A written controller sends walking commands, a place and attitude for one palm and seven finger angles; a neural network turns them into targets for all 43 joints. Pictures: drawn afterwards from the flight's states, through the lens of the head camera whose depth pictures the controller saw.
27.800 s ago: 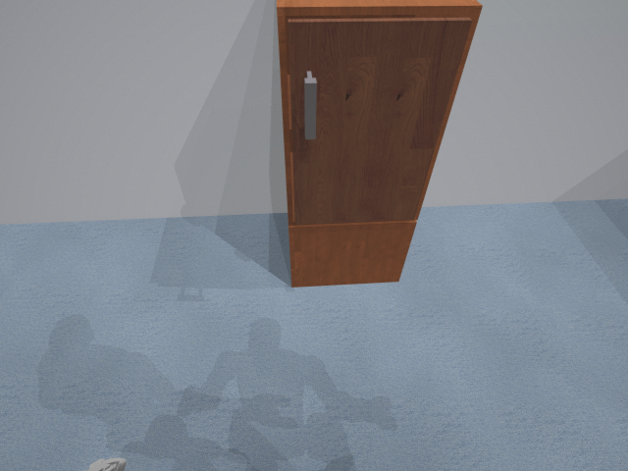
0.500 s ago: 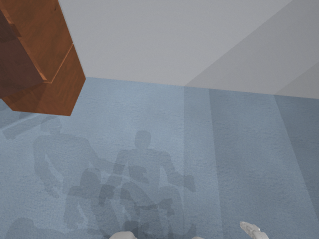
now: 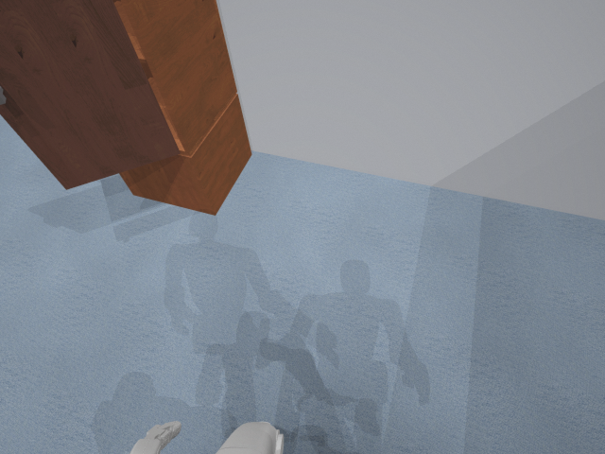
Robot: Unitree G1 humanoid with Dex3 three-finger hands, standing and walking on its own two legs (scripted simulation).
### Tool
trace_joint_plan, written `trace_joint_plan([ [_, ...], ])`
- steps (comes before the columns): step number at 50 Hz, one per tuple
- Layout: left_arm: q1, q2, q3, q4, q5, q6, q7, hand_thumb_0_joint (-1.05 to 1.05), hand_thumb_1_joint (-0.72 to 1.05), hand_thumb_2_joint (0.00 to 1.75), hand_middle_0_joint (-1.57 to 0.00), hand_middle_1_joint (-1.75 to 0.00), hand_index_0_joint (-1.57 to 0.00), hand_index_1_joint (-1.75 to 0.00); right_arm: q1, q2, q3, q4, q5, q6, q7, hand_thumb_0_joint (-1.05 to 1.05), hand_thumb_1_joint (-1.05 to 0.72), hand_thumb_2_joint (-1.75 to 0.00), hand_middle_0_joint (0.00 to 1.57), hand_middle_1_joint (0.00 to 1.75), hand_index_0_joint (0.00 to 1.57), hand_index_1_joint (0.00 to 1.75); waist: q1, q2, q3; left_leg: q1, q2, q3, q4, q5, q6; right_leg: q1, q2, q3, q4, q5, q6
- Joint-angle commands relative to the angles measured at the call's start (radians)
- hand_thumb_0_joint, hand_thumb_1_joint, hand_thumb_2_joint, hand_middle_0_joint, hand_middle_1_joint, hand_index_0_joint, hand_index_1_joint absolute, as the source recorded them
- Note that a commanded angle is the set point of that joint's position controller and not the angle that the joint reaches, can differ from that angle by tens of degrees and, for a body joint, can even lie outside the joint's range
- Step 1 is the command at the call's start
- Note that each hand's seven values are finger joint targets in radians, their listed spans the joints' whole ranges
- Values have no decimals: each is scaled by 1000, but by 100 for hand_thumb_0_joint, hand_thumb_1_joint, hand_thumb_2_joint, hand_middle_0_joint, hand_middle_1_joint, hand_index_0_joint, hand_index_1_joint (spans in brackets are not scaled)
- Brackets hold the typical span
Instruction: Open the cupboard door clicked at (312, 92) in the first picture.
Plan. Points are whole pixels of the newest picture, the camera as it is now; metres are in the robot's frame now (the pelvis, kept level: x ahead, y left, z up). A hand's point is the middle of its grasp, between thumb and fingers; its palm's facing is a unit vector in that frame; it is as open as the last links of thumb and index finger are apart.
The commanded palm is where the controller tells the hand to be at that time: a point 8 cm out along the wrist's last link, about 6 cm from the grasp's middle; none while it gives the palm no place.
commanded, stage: turn to face it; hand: left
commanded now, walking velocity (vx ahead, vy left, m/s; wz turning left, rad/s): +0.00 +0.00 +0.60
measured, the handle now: out of the picture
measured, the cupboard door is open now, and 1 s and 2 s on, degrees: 42 42 42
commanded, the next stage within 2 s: take the last steps up to it in 0.66 s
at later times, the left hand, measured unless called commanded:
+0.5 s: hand out of the picture -0.01 +0.25 -0.18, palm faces +0.32 -0.92 -0.24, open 7.4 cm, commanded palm none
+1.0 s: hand out of the picture +0.00 +0.18 -0.15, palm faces +0.46 -0.85 -0.24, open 7.3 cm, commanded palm none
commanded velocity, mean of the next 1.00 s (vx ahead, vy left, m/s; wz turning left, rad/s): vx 0.08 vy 0.04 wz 0.31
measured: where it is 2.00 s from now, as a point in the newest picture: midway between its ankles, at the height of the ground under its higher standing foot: (248, 421)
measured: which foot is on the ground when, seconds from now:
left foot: up 0.00-0.28, down 0.30-0.72, up 0.74-1.00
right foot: down 0.00-0.30, up 0.32-0.70, down 0.72-1.00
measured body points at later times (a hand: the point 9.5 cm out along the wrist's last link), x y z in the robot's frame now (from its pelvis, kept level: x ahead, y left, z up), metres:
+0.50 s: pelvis +0.01 +0.03 +0.00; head +0.05 +0.07 +0.45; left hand -0.02 +0.30 -0.16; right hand +0.19 -0.17 -0.13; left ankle -0.02 +0.12 -0.74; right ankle +0.02 -0.13 -0.66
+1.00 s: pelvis +0.05 -0.01 +0.01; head +0.08 -0.01 +0.46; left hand -0.03 +0.22 -0.13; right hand +0.17 -0.22 -0.16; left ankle -0.04 +0.12 -0.65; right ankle +0.05 -0.11 -0.74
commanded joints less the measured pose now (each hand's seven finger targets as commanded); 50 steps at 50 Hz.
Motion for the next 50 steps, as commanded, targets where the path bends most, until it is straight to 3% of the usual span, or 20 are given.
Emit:
trace_joint_plan([
  [1,56,180,50,-51,-3,-24,19,0,90,90,-20,-30,-20,-30,-46,-35,-6,-72,1,-21,12,0,-90,-90,20,30,20,30,34,-218,-113,-69,59,38,-10,42,-21,165,-241,73,-189,515,-64],
  [8,156,227,69,-1,7,-20,16,0,90,90,-20,-30,-20,-30,-143,-8,17,-95,6,-34,12,0,-90,-90,20,30,20,30,85,-245,-124,21,53,121,-339,-34,-1,236,-300,25,-120,664,-92],
  [12,135,251,82,16,2,-16,7,0,90,90,-20,-30,-20,-30,-69,-28,16,-83,5,-52,6,0,-90,-90,20,30,20,30,41,-227,-163,243,24,165,-628,114,29,157,-291,-32,7,610,-42],
  [13,116,244,81,12,-7,-13,3,0,90,90,-20,-30,-20,-30,-4,-71,5,-68,1,-60,6,0,-90,-90,20,30,20,30,-3,-150,-196,403,58,132,-755,273,51,58,-269,-70,132,520,3],
  [14,113,183,71,-21,-14,-7,-6,0,90,90,-20,-30,-20,-30,61,-191,-22,-62,-9,-69,-1,0,-90,-90,20,30,20,30,-37,151,-248,590,312,-206,-778,609,168,-209,-127,-109,355,17,80],
  [15,33,138,41,-60,-9,2,-2,0,90,90,-20,-30,-20,-30,123,-248,-31,-48,-5,-59,-9,0,-90,-90,20,30,20,30,-67,240,-226,556,461,-332,-800,869,280,-309,-65,-9,502,-374,91],
  [16,9,150,45,-54,-3,19,7,0,90,90,-20,-30,-20,-30,119,-230,-24,-40,-4,-61,-24,0,-90,-90,20,30,20,30,-60,153,-222,526,458,-317,-801,830,291,-339,-67,79,574,-344,90],
  [18,8,152,52,-6,-7,26,2,0,90,90,-20,-30,-20,-30,21,-174,-8,-65,-8,-65,-43,0,-90,-90,20,30,20,30,-16,152,-137,402,358,-211,-816,744,258,-323,-67,126,620,-208,94],
  [21,78,142,52,38,-5,28,-10,0,90,90,-20,-30,-20,-30,-23,-133,10,-70,-3,-81,-45,0,-90,-90,20,30,20,30,33,89,-142,401,283,-90,-818,793,222,-283,-48,113,606,-98,101],
  [30,41,111,37,25,-11,20,-7,0,90,90,-20,-30,-20,-30,20,-122,8,-35,-9,-74,-42,0,-90,-90,20,30,20,30,18,124,-127,374,273,-138,-798,715,227,-140,15,67,263,-131,93],
  [33,98,103,38,43,-15,8,-4,0,90,90,-20,-30,-20,-30,-2,-115,4,-31,-6,-69,-43,0,-90,-90,20,30,20,30,49,105,-137,308,244,-164,-747,638,200,11,44,51,42,-8,77],
  [34,142,115,42,59,-14,-1,0,0,90,90,-20,-30,-20,-30,-16,-106,7,-32,0,-69,-41,0,-90,-90,20,30,20,30,73,80,-152,269,209,-144,-702,551,163,105,31,50,-90,110,73],
  [35,170,166,51,69,-6,-15,5,0,90,90,-20,-30,-20,-30,-2,-68,9,-30,9,-72,-34,0,-90,-90,20,30,20,30,78,-37,-169,171,141,-93,-621,383,105,230,-64,142,-177,229,48],
  [36,184,239,63,79,5,-22,13,0,90,90,-20,-30,-20,-30,14,-5,21,-44,14,-73,-28,0,-90,-90,20,30,20,30,76,-286,-161,19,3,43,-444,26,40,303,-292,357,-219,385,-50],
  [37,194,244,56,74,-1,-25,13,0,90,90,-20,-30,-20,-30,-23,-27,14,-47,9,-55,-30,0,-90,-90,20,30,20,30,98,-300,-144,36,0,4,-250,-197,35,180,-388,399,-244,476,-136],
  [38,153,218,50,74,-1,-27,17,0,90,90,-20,-30,-20,-30,-30,-30,10,-34,4,-44,-31,0,-90,-90,20,30,20,30,79,-336,-89,22,25,-31,-141,-177,39,95,-355,395,-254,470,-159],
  [40,108,172,45,64,-6,-27,14,0,90,90,-20,-30,-20,-30,-2,-24,5,5,1,-41,-19,0,-90,-90,20,30,20,30,54,-222,-54,-47,45,-18,-8,-33,23,131,-282,282,-258,367,-125],
  [42,120,147,45,65,-6,-42,10,0,90,90,-20,-30,-20,-30,11,-8,10,24,-5,-47,-8,0,-90,-90,20,30,20,30,56,-200,-67,-80,64,-3,7,60,10,175,-253,202,-268,324,-84],
  [46,211,139,53,108,-2,-61,9,0,90,90,-20,-30,-20,-30,-38,9,11,16,-10,-52,6,0,-90,-90,20,30,20,30,90,-150,-55,-151,94,20,-60,114,-1,247,-289,194,-315,214,-86],
  [50,269,140,53,155,3,-72,4,0,90,90,-20,-30,-20,-30,-89,17,17,2,-8,-58,15,0,-90,-90,20,30,20,30,108,-181,-41,-184,113,45,-149,124,-5,290,-313,170,-336,208,-92],
])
